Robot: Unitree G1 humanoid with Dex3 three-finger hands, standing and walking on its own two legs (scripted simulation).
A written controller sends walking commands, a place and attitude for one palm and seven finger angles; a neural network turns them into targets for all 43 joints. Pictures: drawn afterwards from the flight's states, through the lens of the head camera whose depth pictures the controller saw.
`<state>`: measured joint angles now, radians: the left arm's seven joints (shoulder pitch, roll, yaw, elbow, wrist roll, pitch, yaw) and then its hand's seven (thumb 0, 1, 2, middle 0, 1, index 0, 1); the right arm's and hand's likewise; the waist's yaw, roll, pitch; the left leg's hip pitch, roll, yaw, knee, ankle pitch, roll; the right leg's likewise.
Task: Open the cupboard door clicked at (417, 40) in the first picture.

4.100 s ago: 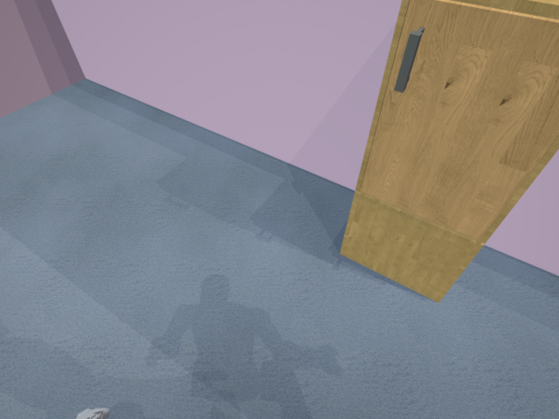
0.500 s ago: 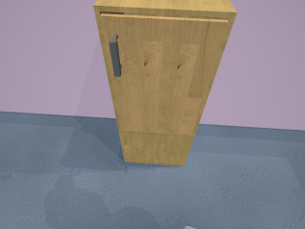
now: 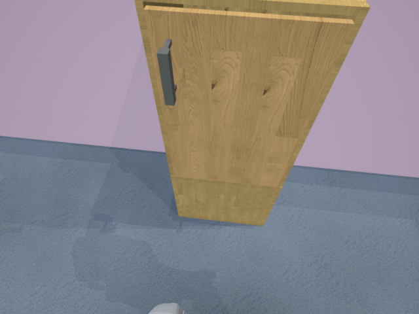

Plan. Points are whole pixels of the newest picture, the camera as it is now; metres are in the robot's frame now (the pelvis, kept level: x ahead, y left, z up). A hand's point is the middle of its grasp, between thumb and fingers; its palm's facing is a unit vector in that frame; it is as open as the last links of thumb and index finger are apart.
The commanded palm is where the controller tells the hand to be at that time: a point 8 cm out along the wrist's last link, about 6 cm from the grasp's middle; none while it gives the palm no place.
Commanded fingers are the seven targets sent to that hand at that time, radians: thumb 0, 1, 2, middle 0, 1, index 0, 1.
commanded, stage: come to a stop and stand still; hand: left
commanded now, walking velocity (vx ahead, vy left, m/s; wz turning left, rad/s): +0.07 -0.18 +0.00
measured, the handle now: (169, 73) +0.56 +0.14 +0.13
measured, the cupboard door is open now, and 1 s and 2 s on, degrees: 0 0 0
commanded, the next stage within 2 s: none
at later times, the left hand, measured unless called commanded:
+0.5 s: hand out of the picture +0.00 +0.21 -0.17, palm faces -0.04 -0.98 -0.19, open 7.4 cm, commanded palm none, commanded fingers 0.00 0.90 0.90 -0.20 -0.30 -0.20 -0.30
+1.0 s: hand out of the picture -0.01 +0.11 -0.17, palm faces +0.03 -0.98 -0.19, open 7.3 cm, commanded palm none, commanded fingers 0.00 0.90 0.90 -0.20 -0.30 -0.20 -0.30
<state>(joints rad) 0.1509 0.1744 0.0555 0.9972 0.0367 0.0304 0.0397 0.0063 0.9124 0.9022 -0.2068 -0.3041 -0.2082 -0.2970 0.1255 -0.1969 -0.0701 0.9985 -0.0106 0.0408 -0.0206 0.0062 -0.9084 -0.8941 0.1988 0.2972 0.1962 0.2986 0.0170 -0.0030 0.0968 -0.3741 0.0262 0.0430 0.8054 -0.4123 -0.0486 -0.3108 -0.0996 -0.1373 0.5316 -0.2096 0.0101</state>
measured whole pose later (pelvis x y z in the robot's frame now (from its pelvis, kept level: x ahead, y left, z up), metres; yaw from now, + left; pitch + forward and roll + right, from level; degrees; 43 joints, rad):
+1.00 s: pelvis -0.01 -0.05 +0.01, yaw -2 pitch -1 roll +0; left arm 0.30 0.11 0.01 1.14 0.01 0.00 0.04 0.01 0.93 0.90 -0.20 -0.30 -0.20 -0.30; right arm 0.29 -0.12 -0.02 1.16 -0.02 0.01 -0.04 0.01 -0.91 -0.89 0.20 0.30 0.20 0.30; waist -0.01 0.03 0.03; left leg -0.19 0.11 0.03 0.43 -0.21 -0.08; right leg -0.09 0.03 -0.08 0.42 -0.32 -0.06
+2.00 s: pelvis +0.00 -0.01 +0.01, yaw -2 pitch -2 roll +0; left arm 0.28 0.14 0.01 1.13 0.01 0.00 0.04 0.01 0.91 0.90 -0.20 -0.30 -0.20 -0.30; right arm 0.27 -0.13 -0.01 1.16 -0.01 -0.01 -0.04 0.01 -0.91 -0.89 0.20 0.30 0.20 0.30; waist 0.01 -0.01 0.05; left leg -0.16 0.03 0.07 0.41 -0.21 -0.01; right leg -0.06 -0.04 -0.06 0.39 -0.30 0.02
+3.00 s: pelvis -0.06 +0.02 +0.01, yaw -2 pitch -2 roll -1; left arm 0.34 0.24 0.00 1.06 0.03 0.03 0.02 0.01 0.91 0.90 -0.20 -0.30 -0.20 -0.30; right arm 0.28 -0.23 -0.02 1.07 -0.02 0.03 0.00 0.01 -0.90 -0.89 0.20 0.30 0.20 0.30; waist 0.00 -0.01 0.00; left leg -0.28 0.01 0.07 0.46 -0.20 0.03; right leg -0.18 -0.06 -0.05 0.47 -0.30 0.03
